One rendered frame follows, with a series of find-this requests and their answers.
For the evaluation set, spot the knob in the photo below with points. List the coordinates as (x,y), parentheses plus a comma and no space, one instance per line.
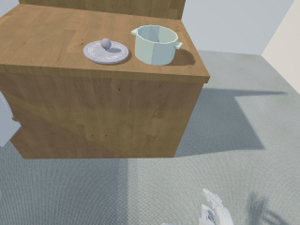
(106,43)

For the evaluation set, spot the table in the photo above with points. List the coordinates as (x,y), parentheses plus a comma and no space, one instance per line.
(71,107)

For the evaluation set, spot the lid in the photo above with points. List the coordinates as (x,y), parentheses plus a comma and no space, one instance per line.
(94,52)

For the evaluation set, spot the robot right hand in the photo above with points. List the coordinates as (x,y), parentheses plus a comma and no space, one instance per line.
(221,215)

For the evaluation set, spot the robot left hand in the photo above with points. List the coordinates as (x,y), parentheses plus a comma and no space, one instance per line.
(8,127)

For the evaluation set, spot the pot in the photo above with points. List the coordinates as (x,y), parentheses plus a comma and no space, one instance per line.
(155,45)

